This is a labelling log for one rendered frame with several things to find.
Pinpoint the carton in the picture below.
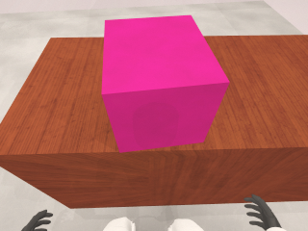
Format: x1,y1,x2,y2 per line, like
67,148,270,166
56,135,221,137
101,14,230,153

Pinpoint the robot left thigh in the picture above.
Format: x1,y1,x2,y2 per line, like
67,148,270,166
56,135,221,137
103,218,136,231

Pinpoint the robot right thigh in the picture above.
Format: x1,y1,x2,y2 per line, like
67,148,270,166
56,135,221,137
167,218,204,231

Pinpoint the robot right hand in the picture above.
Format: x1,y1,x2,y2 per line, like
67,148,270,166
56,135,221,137
244,194,282,231

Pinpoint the pedestal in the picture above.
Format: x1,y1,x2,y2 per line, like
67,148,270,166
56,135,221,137
0,35,308,209

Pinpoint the robot left hand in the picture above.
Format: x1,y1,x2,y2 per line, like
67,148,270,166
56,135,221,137
21,210,53,231

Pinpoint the robot thigh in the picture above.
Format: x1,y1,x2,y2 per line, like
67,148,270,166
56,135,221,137
103,218,136,231
167,218,204,231

